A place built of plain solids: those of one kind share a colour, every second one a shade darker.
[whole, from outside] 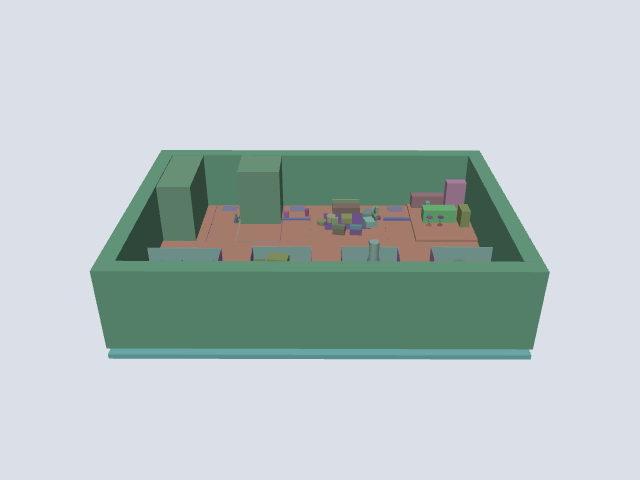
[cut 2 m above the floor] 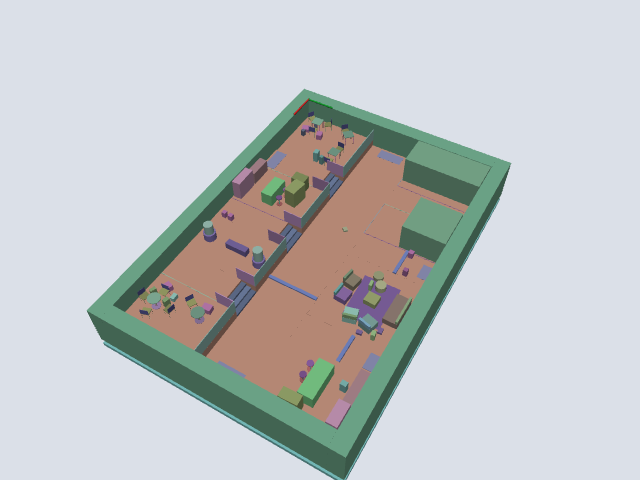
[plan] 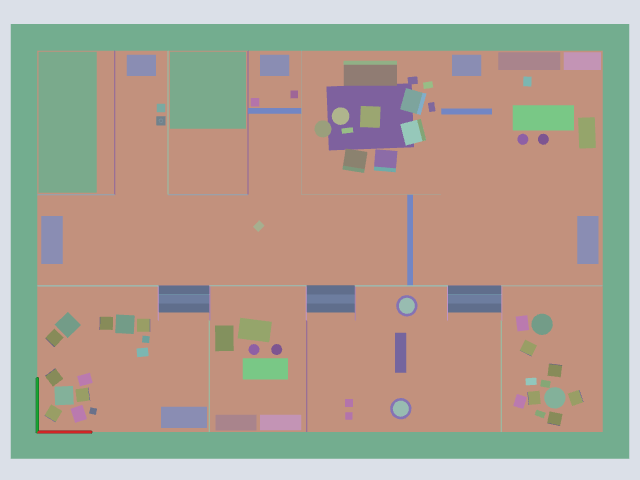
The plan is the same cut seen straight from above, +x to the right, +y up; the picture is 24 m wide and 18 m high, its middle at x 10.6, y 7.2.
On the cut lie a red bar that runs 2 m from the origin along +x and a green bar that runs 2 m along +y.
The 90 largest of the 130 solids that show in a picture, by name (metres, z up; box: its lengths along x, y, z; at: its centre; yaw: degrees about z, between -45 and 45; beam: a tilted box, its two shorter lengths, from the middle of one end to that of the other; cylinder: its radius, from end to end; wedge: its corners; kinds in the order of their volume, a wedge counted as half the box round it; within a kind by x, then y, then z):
{
 "wall_1": {"box": [1.0, 14.3, 5.0], "at": [-0.5, 7.15, 1.5]},
 "wall_2": {"box": [23.2, 1.0, 5.0], "at": [10.6, -0.5, 1.5]},
 "wall_3": {"box": [23.2, 1.0, 5.0], "at": [10.6, 14.8, 1.5]},
 "wall_4": {"box": [1.0, 14.3, 5.0], "at": [21.7, 7.15, 1.5]},
 "floor_1": {"box": [2.9, 5.4, 1.0], "at": [1.45, 11.6, -0.5]},
 "floor_2": {"box": [4.55, 5.5, 0.9], "at": [2.27, 2.75, 0.07]},
 "floor_3": {"box": [2.0, 5.4, 1.0], "at": [3.9, 11.6, -0.5]},
 "floor_4": {"box": [1.9, 4.48, 1.0], "at": [5.5, 2.24, 0.12]},
 "floor_5": {"box": [3.0, 5.4, 1.0], "at": [6.4, 11.6, -0.5]},
 "floor_6": {"box": [3.65, 5.5, 1.0], "at": [8.28, 2.75, 0.12]},
 "floor_7": {"box": [2.0, 5.4, 1.0], "at": [8.9, 11.6, -0.5]},
 "floor_8": {"box": [21.2, 3.4, 1.0], "at": [10.6, 7.2, -0.5]},
 "floor_9": {"box": [1.8, 4.48, 1.0], "at": [11.0, 2.24, 0.12]},
 "floor_10": {"box": [5.25, 5.4, 1.0], "at": [12.53, 11.6, -0.5]},
 "floor_11": {"box": [3.5, 5.5, 1.0], "at": [13.65, 2.75, 0.12]},
 "floor_12": {"box": [1.9, 5.4, 1.0], "at": [16.1, 11.6, -0.5]},
 "floor_13": {"box": [2.0, 4.48, 1.0], "at": [16.4, 2.24, 0.12]},
 "floor_14": {"box": [4.15, 5.4, 1.16], "at": [19.12, 11.6, -0.42]},
 "floor_15": {"box": [3.8, 5.5, 1.01], "at": [19.3, 2.75, 0.12]},
 "floor_base_1": {"box": [21.2, 5.4, 0.3], "at": [10.6, 2.7, -0.95]},
 "floor_base_2": {"box": [23.2, 16.3, 0.3], "at": [10.6, 7.15, -1.57]},
 "core_1": {"box": [2.19, 5.29, 4.0], "at": [1.14, 11.62, 2.0]},
 "core_2": {"box": [2.86, 2.89, 4.0], "at": [6.4, 12.81, 2.0]},
 "step_tread_1": {"box": [1.9, 0.34, 0.84], "at": [5.5, 4.65, 0.04]},
 "step_tread_2": {"box": [1.9, 0.34, 0.69], "at": [5.5, 4.99, -0.04]},
 "step_tread_3": {"box": [1.9, 0.34, 0.54], "at": [5.5, 5.33, -0.11]},
 "step_tread_4": {"box": [1.8, 0.34, 0.84], "at": [11.0, 4.65, 0.04]},
 "step_tread_5": {"box": [1.8, 0.34, 0.69], "at": [11.0, 4.99, -0.04]},
 "step_tread_6": {"box": [1.8, 0.34, 0.54], "at": [11.0, 5.33, -0.11]},
 "step_tread_7": {"box": [2.0, 0.34, 0.84], "at": [16.4, 4.65, 0.04]},
 "step_tread_8": {"box": [2.0, 0.34, 0.69], "at": [16.4, 4.99, -0.04]},
 "step_tread_9": {"box": [2.0, 0.34, 0.54], "at": [16.4, 5.33, -0.11]},
 "tall_1": {"box": [1.55, 0.59, 1.95], "at": [9.12, 0.35, 1.59]},
 "tall_2": {"box": [1.4, 0.67, 2.0], "at": [20.44, 13.9, 1.16]},
 "island_1": {"box": [1.7, 0.8, 0.92], "at": [8.55, 2.37, 1.08]},
 "island_2": {"box": [2.3, 0.95, 0.95], "at": [18.98, 11.78, 0.64]},
 "trolley_1": {"box": [0.69, 0.96, 1.04], "at": [7.01, 3.51, 1.14], "yaw": 0.6},
 "trolley_2": {"box": [1.2, 0.78, 1.31], "at": [8.15, 3.82, 1.27], "yaw": -7.3},
 "trolley_3": {"box": [0.63, 1.16, 1.24], "at": [20.61, 11.22, 0.78], "yaw": 2.0},
 "counter_1": {"box": [1.54, 0.59, 0.92], "at": [7.45, 0.35, 1.08]},
 "counter_2": {"box": [2.33, 0.67, 0.95], "at": [18.45, 13.9, 0.64]},
 "piece_1": {"box": [0.43, 1.5, 0.46], "at": [13.62, 2.97, 0.85]},
 "piece_2": {"cylinder": 0.4, "from": [13.63, 0.88, 0.62], "to": [13.63, 0.88, 1.17]},
 "piece_3": {"cylinder": 0.4, "from": [13.86, 4.73, 0.62], "to": [13.86, 4.73, 1.17]},
 "sofa_seat_1": {"box": [2.0, 0.94, 0.45], "at": [12.48, 13.45, 0.24]},
 "rail_rim_1": {"box": [4.55, 0.04, 1.0], "at": [2.27, 5.48, 1.02]},
 "rail_rim_2": {"box": [3.65, 0.04, 1.0], "at": [8.28, 5.48, 1.12]},
 "rail_rim_3": {"box": [3.5, 0.04, 1.0], "at": [13.65, 5.48, 1.12]},
 "rail_rim_4": {"box": [3.8, 0.04, 1.0], "at": [19.3, 5.48, 1.13]},
 "plant_1": {"cylinder": 0.3, "from": [13.63, 0.88, 1.17], "to": [13.63, 0.88, 1.88]},
 "plant_2": {"cylinder": 0.3, "from": [13.86, 4.73, 1.17], "to": [13.86, 4.73, 2.43]},
 "low_rug_1": {"box": [3.2, 2.4, 0.06], "at": [12.48, 11.82, -0.02], "yaw": 2.1},
 "low_mat_1": {"box": [0.8, 1.8, 0.06], "at": [0.55, 7.2, -0.02]},
 "low_mat_2": {"box": [1.1, 0.8, 0.06], "at": [3.9, 13.75, -0.02]},
 "low_mat_3": {"box": [1.72, 0.8, 0.06], "at": [5.5, 0.55, 0.6]},
 "low_mat_4": {"box": [1.1, 0.8, 0.06], "at": [8.9, 13.75, -0.02]},
 "low_mat_5": {"box": [1.1, 0.8, 0.06], "at": [16.1, 13.75, -0.02]},
 "low_mat_6": {"box": [0.8, 1.8, 0.06], "at": [20.65, 7.2, -0.02]},
 "carton_1": {"box": [0.47, 0.56, 0.28], "at": [1.55, 0.68, 0.66], "yaw": 18.1},
 "carton_2": {"box": [0.5, 0.4, 0.42], "at": [1.79, 1.97, 0.73], "yaw": 15.3},
 "carton_3": {"box": [0.4, 0.47, 0.39], "at": [18.1, 1.14, 0.82], "yaw": -17.4},
 "carton_4": {"box": [0.44, 0.56, 0.4], "at": [18.19, 4.08, 0.83], "yaw": 7.1},
 "rail_1": {"box": [0.04, 1.28, 1.0], "at": [4.53, 4.82, 1.02]},
 "rail_2": {"box": [0.04, 1.28, 1.0], "at": [6.47, 4.82, 1.12]},
 "rail_3": {"box": [0.04, 1.28, 1.0], "at": [10.08, 4.82, 1.12]},
 "rail_4": {"box": [0.04, 1.28, 1.0], "at": [11.92, 4.82, 1.12]},
 "rail_5": {"box": [0.04, 1.28, 1.0], "at": [15.38, 4.82, 1.12]},
 "rail_6": {"box": [0.04, 1.28, 1.0], "at": [17.42, 4.82, 1.13]},
 "arm0a_seat_1": {"box": [0.8, 0.83, 0.45], "at": [14.1, 11.24, 0.24], "yaw": 14.3},
 "arm0b_seat_1": {"box": [0.8, 0.83, 0.45], "at": [14.1, 12.39, 0.24], "yaw": -15.5},
 "arm3a_seat_1": {"box": [0.83, 0.8, 0.45], "at": [11.91, 10.17, 0.24], "yaw": -9.1},
 "arm3b_seat_1": {"box": [0.83, 0.8, 0.45], "at": [13.06, 10.17, 0.23], "yaw": -4.7},
 "step_hump_1": {"box": [2.0, 0.22, 0.15], "at": [8.9, 12.04, 0.03]},
 "step_hump_2": {"box": [0.22, 3.4, 0.15], "at": [13.98, 7.2, 0.03]},
 "step_hump_3": {"box": [1.9, 0.22, 0.2], "at": [16.1, 12.02, 0.05]},
 "bin_1": {"box": [0.43, 0.33, 0.82], "at": [3.94, 2.99, 0.93], "yaw": 5.2},
 "bin_2": {"box": [0.27, 0.26, 0.66], "at": [4.07, 3.48, 0.85], "yaw": -5.6},
 "bin_3": {"box": [0.31, 0.37, 0.73], "at": [18.38, 13.14, 0.53], "yaw": -1.5},
 "low_1": {"box": [0.75, 0.8, 0.4], "at": [12.48, 11.82, 0.21], "yaw": -2.1},
 "pouf_1": {"cylinder": 0.32, "from": [10.71, 11.37, 0.01], "to": [10.71, 11.37, 0.3]},
 "pouf_2": {"cylinder": 0.33, "from": [11.37, 11.84, 0.01], "to": [11.37, 11.84, 0.43]},
 "cabin_bag_1": {"box": [0.43, 0.2, 0.54], "at": [11.63, 11.31, 0.28], "yaw": 6.7},
 "cabin_bag_2": {"box": [0.36, 0.25, 0.53], "at": [14.65, 13.01, 0.27], "yaw": 9.4},
 "cabin_bag_3": {"box": [0.37, 0.22, 0.56], "at": [18.86, 0.68, 0.91], "yaw": -19.6},
 "cabin_bag_4": {"box": [0.36, 0.26, 0.58], "at": [19.06, 1.81, 0.92], "yaw": -10.5},
 "edge_backpack_1": {"box": [0.32, 0.32, 0.46], "at": [8.16, 12.36, 0.23]},
 "edge_backpack_2": {"box": [0.29, 0.29, 0.52], "at": [9.63, 12.66, 0.26]},
 "sofa_back_1": {"box": [2.0, 0.15, 0.25], "at": [12.48, 13.85, 0.59]},
 "arm0a_back_1": {"box": [0.15, 0.83, 0.3], "at": [14.41, 11.32, 0.61], "yaw": 14.3},
 "arm0b_back_1": {"box": [0.15, 0.83, 0.3], "at": [14.41, 12.31, 0.61], "yaw": -15.5}
}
